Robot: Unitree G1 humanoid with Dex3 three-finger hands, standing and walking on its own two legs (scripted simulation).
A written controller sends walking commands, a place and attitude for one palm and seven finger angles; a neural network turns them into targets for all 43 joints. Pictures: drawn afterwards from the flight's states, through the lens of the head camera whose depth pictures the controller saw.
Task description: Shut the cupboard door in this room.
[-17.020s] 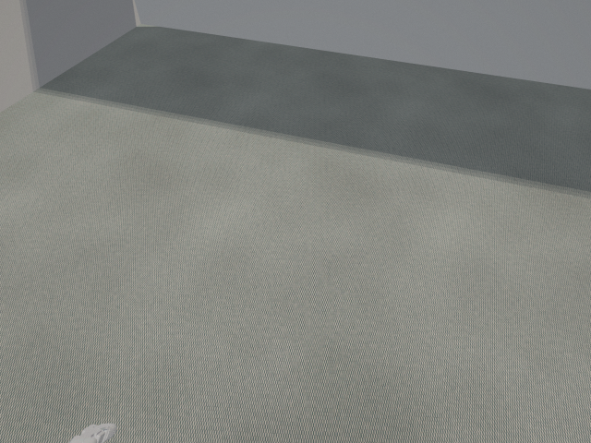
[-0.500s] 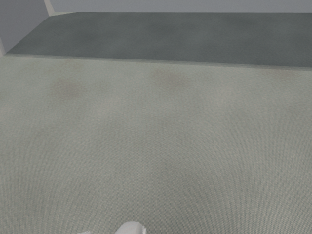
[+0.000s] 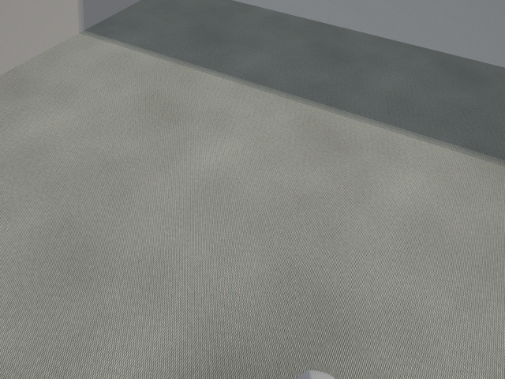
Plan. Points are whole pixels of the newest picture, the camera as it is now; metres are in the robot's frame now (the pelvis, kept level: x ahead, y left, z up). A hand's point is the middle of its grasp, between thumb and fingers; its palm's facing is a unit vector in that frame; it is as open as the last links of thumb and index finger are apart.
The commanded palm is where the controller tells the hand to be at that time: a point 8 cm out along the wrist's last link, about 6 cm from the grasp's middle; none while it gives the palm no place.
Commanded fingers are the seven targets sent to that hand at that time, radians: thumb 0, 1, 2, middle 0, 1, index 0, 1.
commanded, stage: turn or walk to find it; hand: left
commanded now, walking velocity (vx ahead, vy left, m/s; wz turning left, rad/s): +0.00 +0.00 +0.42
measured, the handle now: out of the picture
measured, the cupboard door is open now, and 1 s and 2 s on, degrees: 88 88 88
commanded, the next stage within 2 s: stand and wait in 0.14 s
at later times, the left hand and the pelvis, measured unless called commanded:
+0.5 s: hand out of the picture +0.00 +0.15 -0.15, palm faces +0.25 -0.93 -0.26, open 7.4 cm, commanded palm none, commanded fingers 0.00 0.90 0.90 -0.20 -0.30 -0.20 -0.30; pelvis -0.02 -0.05 +0.00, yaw +14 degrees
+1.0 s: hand out of the picture -0.08 +0.21 -0.16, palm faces +0.49 -0.83 -0.26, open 7.4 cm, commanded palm none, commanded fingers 0.00 0.90 0.90 -0.20 -0.30 -0.20 -0.30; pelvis -0.06 -0.02 +0.00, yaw +28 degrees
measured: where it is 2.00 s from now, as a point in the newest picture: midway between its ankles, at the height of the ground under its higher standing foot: outside the picture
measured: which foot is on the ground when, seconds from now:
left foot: down 0.00-0.22, up 0.24-0.68, down 0.70-1.00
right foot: up 0.00-0.20, down 0.22-0.70, up 0.72-1.00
